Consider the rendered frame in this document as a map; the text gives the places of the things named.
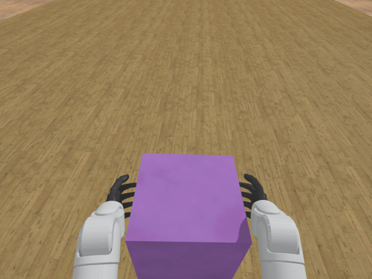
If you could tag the right robot hand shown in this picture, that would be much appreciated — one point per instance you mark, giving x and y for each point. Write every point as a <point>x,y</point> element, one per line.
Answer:
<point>256,190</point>

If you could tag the left robot forearm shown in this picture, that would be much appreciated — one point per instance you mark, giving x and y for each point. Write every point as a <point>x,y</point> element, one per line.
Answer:
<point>98,245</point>

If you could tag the right robot forearm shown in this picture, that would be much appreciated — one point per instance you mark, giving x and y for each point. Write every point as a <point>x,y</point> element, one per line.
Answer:
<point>279,243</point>

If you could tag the left robot hand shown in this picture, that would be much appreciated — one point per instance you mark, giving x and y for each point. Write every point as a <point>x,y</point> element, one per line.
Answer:
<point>117,189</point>

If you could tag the carton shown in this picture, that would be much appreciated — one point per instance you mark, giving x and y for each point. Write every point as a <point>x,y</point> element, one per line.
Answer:
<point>188,219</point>

